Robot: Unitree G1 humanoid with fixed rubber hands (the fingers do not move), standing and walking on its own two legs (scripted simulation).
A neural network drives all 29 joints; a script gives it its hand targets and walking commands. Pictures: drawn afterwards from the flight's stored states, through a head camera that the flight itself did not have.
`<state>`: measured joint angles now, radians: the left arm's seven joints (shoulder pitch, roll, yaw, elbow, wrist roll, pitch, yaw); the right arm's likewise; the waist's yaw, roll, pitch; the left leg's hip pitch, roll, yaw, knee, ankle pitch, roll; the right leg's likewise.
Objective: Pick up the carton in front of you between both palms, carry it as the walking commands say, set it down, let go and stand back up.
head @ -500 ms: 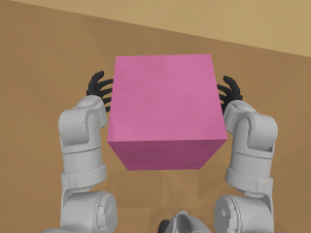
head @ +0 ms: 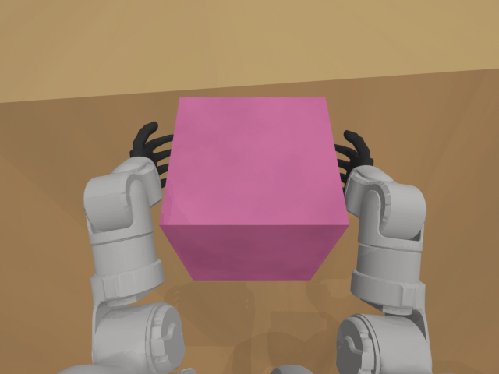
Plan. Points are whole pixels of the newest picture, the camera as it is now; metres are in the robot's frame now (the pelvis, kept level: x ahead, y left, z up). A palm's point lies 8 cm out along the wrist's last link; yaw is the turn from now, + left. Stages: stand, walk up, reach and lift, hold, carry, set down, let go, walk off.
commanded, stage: carry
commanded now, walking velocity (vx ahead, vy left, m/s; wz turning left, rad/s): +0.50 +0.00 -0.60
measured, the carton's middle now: (252, 199) +0.36 -0.02 +0.07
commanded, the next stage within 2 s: none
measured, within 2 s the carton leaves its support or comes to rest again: neither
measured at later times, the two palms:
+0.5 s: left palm (214, 37) +0.68 +0.03 +0.19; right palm (368, 50) +0.62 -0.26 +0.19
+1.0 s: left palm out of the picture +0.96 -0.02 +0.27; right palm out of the picture +0.95 -0.32 +0.27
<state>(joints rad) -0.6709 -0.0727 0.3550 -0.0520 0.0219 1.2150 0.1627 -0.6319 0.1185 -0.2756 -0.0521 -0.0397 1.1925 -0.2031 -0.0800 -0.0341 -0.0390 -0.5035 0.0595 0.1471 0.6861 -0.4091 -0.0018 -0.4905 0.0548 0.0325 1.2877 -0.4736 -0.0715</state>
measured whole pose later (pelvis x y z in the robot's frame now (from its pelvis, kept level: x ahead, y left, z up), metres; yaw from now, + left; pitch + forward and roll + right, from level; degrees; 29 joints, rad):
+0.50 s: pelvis +0.30 -0.06 +0.05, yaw -15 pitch +4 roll -1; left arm -0.69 -0.07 0.28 -0.02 -0.03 1.17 0.20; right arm -0.65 0.13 -0.38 -0.12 -0.06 1.21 -0.18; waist 0.11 0.01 0.00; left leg -0.72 0.08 0.02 1.32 -0.51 -0.01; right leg -0.35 0.07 -0.11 0.58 -0.45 -0.05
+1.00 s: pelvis +0.60 -0.14 +0.10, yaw -4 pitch +3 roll +1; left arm -0.70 -0.11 0.34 -0.03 0.08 1.20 0.16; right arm -0.72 0.03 -0.30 0.02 0.03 1.22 -0.20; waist 0.00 0.02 -0.09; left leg -0.44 -0.02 -0.01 1.03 -0.55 0.06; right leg -0.42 -0.01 -0.10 0.67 -0.46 -0.02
